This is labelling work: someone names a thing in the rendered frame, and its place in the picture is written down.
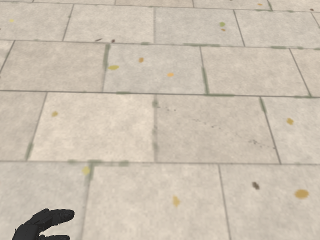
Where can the robot left hand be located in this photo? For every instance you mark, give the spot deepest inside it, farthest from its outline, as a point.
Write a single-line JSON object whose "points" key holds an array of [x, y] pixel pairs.
{"points": [[40, 222]]}

